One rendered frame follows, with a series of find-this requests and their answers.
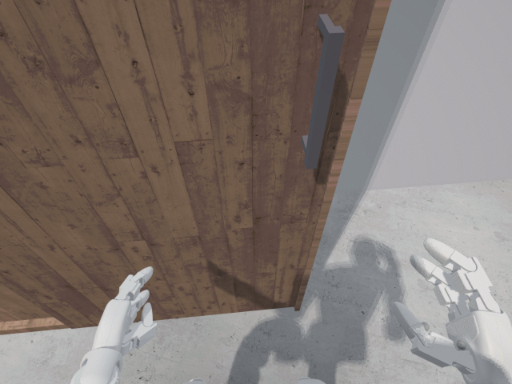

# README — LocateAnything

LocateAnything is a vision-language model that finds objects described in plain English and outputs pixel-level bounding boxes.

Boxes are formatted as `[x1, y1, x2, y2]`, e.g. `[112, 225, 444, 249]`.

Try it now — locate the wardrobe door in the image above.
[0, 0, 374, 329]
[0, 283, 53, 322]

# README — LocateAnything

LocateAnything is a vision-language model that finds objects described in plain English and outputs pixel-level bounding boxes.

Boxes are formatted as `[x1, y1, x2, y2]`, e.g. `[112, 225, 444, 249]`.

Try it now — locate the left robot hand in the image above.
[92, 266, 157, 356]

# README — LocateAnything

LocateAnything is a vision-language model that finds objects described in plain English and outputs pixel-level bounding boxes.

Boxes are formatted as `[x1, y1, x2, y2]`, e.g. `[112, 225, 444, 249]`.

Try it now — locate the right robot hand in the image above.
[392, 238, 512, 384]

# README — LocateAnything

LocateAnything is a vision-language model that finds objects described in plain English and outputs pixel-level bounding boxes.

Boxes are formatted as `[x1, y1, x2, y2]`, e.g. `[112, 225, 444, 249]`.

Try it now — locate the handle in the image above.
[302, 14, 345, 169]

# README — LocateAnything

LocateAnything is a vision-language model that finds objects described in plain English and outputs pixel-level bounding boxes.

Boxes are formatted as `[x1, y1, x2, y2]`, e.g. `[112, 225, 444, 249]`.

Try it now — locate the left robot forearm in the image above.
[70, 348, 122, 384]

